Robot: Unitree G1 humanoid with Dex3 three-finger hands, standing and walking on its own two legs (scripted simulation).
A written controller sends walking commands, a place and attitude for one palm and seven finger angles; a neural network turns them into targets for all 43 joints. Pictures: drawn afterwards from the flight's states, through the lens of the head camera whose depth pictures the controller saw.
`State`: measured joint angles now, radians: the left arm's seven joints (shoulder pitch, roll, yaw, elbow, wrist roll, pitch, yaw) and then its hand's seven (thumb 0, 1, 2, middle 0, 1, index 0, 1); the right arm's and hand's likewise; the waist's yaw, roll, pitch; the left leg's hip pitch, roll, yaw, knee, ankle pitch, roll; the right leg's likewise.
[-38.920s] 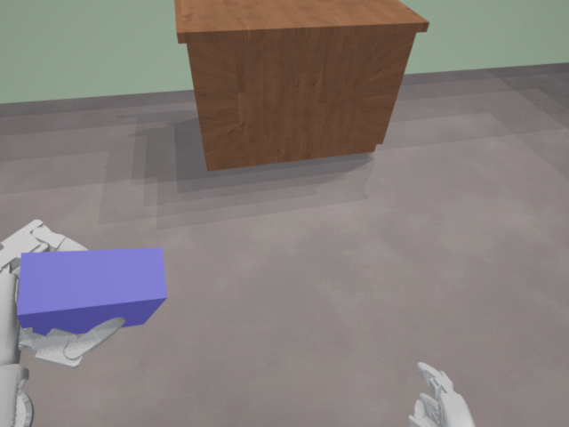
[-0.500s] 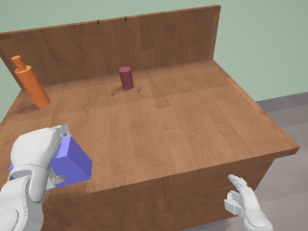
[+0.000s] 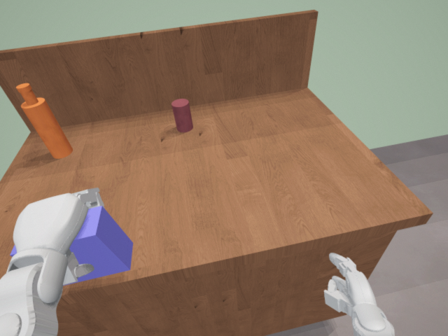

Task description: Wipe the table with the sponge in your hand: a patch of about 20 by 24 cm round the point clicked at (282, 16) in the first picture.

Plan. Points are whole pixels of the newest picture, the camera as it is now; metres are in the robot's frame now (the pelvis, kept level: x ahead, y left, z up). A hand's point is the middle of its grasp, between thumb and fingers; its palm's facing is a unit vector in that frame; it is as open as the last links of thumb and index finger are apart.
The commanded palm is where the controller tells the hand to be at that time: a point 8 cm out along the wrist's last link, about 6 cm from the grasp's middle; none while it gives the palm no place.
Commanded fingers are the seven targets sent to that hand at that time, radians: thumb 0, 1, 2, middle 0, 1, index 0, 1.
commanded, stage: bring the sponge back beside the body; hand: left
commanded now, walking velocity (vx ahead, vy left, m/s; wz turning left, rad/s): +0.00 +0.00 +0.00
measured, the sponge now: (85, 253) +0.19 +0.28 +0.09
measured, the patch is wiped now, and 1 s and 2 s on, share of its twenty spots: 1.00 1.00 1.00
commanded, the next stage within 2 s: step back with the hand held close in 0.02 s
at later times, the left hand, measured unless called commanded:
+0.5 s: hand (89, 202) +0.22 +0.25 +0.19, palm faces +0.32 -0.83 -0.46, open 9.7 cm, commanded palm +0.17 +0.30 +0.19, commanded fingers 0.00 0.10 1.30 -1.20 -1.60 -1.20 -1.60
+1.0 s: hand (41, 238) +0.15 +0.28 +0.19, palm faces +0.48 -0.78 -0.41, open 9.7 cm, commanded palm +0.11 +0.31 +0.19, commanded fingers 0.00 0.10 1.30 -1.20 -1.60 -1.20 -1.60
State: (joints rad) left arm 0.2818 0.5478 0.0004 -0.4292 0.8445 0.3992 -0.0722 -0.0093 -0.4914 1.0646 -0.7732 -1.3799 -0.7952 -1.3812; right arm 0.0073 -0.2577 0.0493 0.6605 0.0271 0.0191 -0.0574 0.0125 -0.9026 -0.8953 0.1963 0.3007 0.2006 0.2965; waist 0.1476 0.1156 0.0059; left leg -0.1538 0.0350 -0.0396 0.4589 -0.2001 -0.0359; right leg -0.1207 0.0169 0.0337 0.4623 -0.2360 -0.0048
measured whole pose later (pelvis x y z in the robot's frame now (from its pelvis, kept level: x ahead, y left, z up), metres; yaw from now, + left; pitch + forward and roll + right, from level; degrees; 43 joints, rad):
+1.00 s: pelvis -0.05 +0.02 -0.02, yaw +1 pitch +1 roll -2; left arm 0.43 0.41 0.43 -0.58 -0.03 -0.16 0.14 -0.01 -0.49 1.06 -0.77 -1.38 -0.80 -1.38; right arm 0.18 -0.21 0.02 0.55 0.00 -0.10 -0.08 0.01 -0.90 -0.89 0.20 0.30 0.20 0.30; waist 0.02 0.02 -0.03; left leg -0.50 0.01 -0.07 0.72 -0.25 0.00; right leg -0.43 0.02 0.03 0.65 -0.23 0.03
